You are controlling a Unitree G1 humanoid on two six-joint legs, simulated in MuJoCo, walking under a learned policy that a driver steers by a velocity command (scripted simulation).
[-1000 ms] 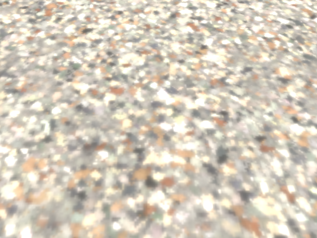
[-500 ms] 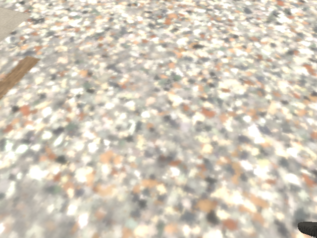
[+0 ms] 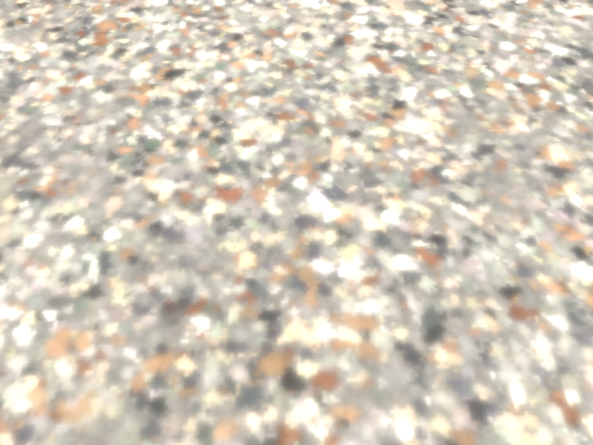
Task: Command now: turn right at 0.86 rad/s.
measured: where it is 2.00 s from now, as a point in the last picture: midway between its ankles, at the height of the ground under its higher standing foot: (246, 383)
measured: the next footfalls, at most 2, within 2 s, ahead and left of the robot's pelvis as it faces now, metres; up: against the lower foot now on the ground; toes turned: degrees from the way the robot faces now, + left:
right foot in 0.12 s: +0.05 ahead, -0.15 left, +0.00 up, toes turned -11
left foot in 0.64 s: +0.08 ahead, +0.07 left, +0.00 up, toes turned +0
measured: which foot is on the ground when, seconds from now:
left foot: down 0.00-0.12, up 0.14-0.62, down 0.64-1.00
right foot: up 0.00-0.10, down 0.12-0.64, up 0.66-1.00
